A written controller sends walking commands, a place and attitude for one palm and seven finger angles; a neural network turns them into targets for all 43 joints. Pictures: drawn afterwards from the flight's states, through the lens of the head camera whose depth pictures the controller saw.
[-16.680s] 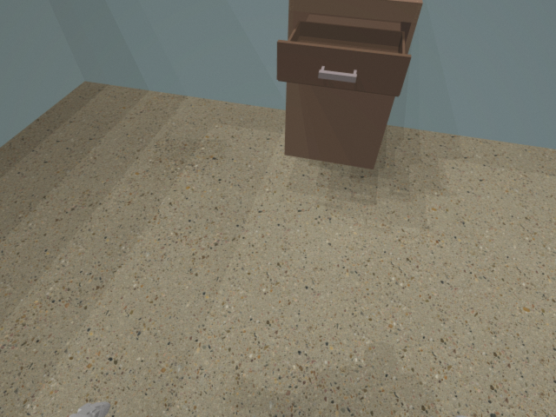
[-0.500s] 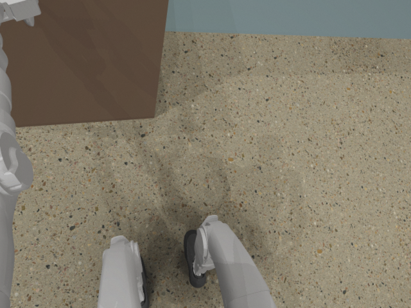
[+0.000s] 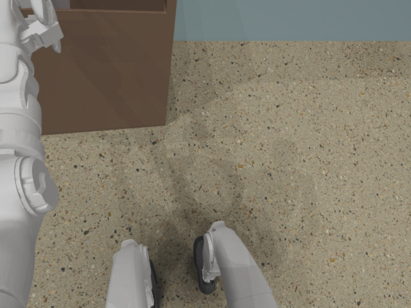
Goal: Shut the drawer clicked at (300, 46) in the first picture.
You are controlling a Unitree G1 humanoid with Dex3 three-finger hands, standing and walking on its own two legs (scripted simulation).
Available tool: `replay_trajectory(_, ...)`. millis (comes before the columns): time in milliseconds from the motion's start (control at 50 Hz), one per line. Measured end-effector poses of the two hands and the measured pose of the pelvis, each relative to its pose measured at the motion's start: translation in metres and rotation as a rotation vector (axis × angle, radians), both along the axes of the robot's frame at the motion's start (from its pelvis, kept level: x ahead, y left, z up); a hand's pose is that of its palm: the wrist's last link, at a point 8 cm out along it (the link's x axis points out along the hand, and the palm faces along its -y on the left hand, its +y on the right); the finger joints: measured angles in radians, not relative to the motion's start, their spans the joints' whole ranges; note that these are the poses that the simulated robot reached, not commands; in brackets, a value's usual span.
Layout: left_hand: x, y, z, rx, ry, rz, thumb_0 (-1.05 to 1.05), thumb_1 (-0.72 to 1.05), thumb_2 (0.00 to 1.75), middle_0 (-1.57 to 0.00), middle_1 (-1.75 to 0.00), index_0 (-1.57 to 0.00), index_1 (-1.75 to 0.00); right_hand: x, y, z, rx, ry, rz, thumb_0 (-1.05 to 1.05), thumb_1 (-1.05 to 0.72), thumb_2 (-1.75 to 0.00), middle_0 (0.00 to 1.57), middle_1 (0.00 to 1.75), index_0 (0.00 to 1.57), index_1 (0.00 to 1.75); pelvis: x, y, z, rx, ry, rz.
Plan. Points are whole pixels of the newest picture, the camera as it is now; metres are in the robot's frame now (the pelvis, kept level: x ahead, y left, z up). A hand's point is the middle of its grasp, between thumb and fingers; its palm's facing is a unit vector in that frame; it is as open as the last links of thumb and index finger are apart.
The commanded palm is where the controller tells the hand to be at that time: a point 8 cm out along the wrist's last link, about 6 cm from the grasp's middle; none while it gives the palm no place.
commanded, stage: pull the fist back off the drawer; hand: left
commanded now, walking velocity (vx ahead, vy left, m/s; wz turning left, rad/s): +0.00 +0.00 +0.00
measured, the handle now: out of the picture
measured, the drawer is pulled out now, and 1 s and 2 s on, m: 0.00 0.00 0.00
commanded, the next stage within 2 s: draw the hand back to the body in 0.08 s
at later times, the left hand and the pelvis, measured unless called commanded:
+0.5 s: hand (6, 49) +0.49 +0.20 +0.12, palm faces +0.06 -1.00 -0.04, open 3.3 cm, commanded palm +0.45 +0.24 +0.13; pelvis +0.06 +0.00 +0.08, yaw +1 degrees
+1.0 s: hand out of the picture +0.35 +0.23 +0.22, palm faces +0.29 -0.91 -0.30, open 3.3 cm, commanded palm +0.30 +0.27 +0.24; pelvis +0.08 +0.00 +0.14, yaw +3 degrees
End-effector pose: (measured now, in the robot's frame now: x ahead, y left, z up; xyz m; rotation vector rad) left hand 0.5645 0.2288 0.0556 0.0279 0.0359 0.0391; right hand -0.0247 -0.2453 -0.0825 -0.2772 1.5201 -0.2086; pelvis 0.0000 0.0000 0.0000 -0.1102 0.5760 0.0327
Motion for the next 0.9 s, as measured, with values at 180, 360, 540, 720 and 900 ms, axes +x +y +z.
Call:
replay_trajectory(180,-0.002,-0.006,0.001,0.004,0.0,-0.001,0.04,0.82,0.89,-1.4,-1.6,-1.4,-1.6,0.037,-0.006,0.003,0.013,-0.055,-0.003,0.0,-0.9,-0.9,0.21,0.3,0.21,0.29,0.019,-0.001,0.012,0.016,-0.017,-0.014)
replay_trajectory(360,-0.039,0.009,0.03,0.043,-0.039,0.0,0.03,0.87,0.89,-1.39,-1.6,-1.39,-1.6,0.083,-0.004,0.019,0.063,-0.129,-0.034,0.0,-0.9,-0.9,0.2,0.3,0.21,0.29,0.042,-0.001,0.041,0.039,-0.07,-0.031)
replay_trajectory(540,-0.115,0.027,0.077,0.009,-0.028,0.027,0.02,0.89,0.9,-1.4,-1.6,-1.4,-1.6,0.166,-0.003,0.063,0.075,-0.349,0.068,0.0,-0.9,-0.9,0.21,0.3,0.21,0.29,0.066,-0.001,0.084,0.056,-0.199,0.004)
replay_trajectory(720,-0.165,0.024,0.111,0.042,-0.043,-0.012,0.01,0.9,0.9,-1.4,-1.6,-1.4,-1.6,0.239,-0.001,0.097,0.065,-0.597,0.131,0.0,-0.9,-0.9,0.2,0.3,0.2,0.29,0.072,0.001,0.101,0.073,-0.317,0.016)
replay_trajectory(900,-0.225,0.037,0.155,0.243,0.056,0.198,0.01,0.9,0.9,-1.4,-1.6,-1.4,-1.6,0.278,0.026,0.129,0.109,-0.722,0.148,0.01,-0.9,-0.9,0.2,0.3,0.2,0.29,0.078,0.001,0.128,0.099,-0.46,0.012)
